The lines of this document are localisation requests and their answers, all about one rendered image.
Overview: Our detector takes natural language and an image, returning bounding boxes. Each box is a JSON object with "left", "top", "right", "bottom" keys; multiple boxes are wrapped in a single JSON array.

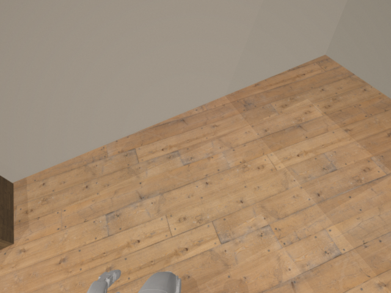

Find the cupboard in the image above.
[{"left": 0, "top": 176, "right": 14, "bottom": 250}]

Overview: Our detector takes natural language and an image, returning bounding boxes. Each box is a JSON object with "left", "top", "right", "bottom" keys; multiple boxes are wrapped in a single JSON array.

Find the left robot thigh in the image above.
[{"left": 138, "top": 272, "right": 181, "bottom": 293}]

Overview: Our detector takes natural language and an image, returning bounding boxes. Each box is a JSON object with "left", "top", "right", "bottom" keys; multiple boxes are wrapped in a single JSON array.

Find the left robot hand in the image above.
[{"left": 87, "top": 270, "right": 121, "bottom": 293}]

